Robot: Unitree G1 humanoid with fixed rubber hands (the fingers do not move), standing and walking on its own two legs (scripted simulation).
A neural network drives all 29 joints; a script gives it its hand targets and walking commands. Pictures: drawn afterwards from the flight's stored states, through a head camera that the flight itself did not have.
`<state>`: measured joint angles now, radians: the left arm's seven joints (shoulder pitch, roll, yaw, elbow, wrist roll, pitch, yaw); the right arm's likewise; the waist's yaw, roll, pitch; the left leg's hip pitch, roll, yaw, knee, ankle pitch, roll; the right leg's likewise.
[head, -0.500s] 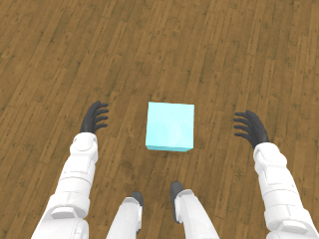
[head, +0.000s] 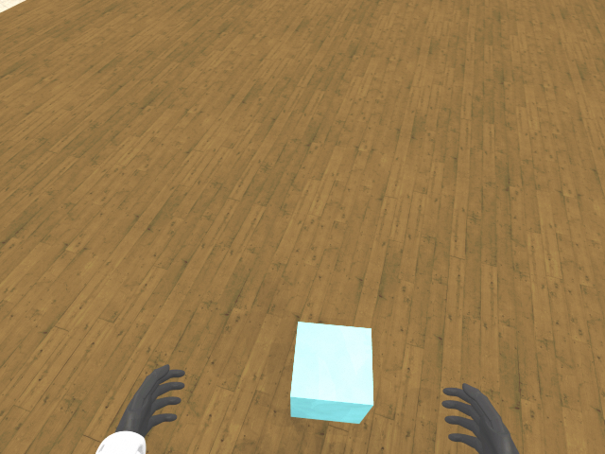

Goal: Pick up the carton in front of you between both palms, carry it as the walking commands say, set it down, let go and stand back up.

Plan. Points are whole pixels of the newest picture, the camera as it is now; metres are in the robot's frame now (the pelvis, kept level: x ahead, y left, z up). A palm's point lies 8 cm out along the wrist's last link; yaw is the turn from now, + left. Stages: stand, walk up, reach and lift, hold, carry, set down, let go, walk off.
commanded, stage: let go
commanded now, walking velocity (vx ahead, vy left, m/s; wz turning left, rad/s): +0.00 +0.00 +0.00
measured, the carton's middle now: (329, 374) +0.41 -0.08 -0.65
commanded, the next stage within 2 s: stand in 0.46 s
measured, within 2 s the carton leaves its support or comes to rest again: neither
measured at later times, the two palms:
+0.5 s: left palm (129, 449) +0.15 +0.23 -0.07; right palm (510, 446) +0.16 -0.25 -0.06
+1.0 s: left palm out of the picture +0.13 +0.27 -0.09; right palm out of the picture +0.15 -0.30 -0.09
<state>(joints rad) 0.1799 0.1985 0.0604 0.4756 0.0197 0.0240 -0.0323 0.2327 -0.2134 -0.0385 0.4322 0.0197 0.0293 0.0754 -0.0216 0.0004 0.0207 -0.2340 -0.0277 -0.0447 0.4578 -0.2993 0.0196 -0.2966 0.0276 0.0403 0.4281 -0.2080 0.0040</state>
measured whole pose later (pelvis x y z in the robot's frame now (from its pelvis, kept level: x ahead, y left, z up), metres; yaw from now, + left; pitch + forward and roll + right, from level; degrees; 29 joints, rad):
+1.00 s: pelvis +0.01 -0.02 +0.00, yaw +2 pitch +0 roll +0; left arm 0.16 0.33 0.04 0.81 0.03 0.00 0.02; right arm 0.19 -0.35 -0.03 0.74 -0.04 0.01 -0.02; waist 0.00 0.04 0.00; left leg -0.13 -0.01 -0.08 0.47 -0.34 -0.01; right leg -0.20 0.04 0.00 0.48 -0.27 -0.03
